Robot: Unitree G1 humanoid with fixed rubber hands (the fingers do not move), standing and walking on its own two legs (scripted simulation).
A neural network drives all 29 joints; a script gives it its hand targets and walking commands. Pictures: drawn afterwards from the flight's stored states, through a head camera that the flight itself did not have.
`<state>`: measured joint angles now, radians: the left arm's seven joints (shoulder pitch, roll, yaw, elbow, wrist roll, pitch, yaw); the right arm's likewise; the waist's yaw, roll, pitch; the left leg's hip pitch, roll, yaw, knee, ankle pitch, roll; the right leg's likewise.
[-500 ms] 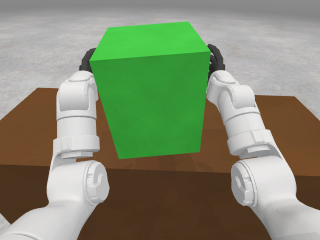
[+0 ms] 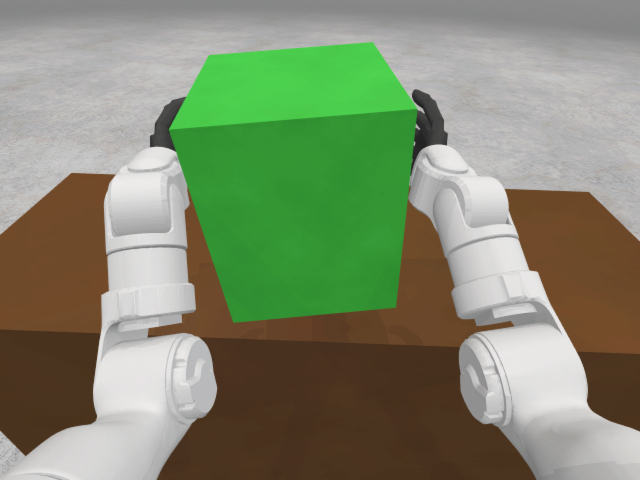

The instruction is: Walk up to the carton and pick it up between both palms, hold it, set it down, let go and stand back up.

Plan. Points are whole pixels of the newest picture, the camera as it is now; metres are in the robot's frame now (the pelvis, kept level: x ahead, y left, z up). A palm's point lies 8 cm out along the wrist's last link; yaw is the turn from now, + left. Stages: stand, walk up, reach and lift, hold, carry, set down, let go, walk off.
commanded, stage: hold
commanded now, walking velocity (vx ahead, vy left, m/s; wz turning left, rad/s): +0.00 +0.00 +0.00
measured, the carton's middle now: (303, 182) +0.38 +0.01 +0.25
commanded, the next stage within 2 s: none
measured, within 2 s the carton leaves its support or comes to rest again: neither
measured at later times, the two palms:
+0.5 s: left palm (169, 161) +0.37 +0.16 +0.28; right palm (427, 157) +0.37 -0.14 +0.29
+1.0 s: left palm (169, 160) +0.37 +0.16 +0.28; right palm (427, 158) +0.37 -0.14 +0.29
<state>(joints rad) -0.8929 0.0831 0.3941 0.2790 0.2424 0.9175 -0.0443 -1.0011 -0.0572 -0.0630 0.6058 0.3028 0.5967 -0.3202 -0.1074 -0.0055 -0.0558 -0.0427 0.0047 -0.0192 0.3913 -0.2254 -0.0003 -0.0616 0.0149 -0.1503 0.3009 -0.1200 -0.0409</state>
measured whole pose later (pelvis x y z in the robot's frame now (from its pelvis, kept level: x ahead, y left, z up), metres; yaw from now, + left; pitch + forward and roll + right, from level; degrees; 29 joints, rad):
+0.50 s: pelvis +0.00 +0.00 +0.00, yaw -1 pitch -7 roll -1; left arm -0.91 0.08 0.40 0.30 0.25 0.91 -0.05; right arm -1.01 -0.06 -0.07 0.63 0.29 0.59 -0.31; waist -0.10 0.00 -0.06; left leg -0.04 0.01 -0.01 0.39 -0.22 0.00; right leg -0.07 0.02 -0.14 0.30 -0.12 -0.04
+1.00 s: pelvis +0.00 +0.00 +0.00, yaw +0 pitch -7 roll -1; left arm -0.91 0.09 0.40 0.30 0.25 0.91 -0.05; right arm -1.01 -0.06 -0.07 0.62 0.30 0.60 -0.32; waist -0.10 0.00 -0.06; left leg -0.05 0.01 -0.02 0.39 -0.22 0.00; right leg -0.07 0.02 -0.14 0.30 -0.12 -0.04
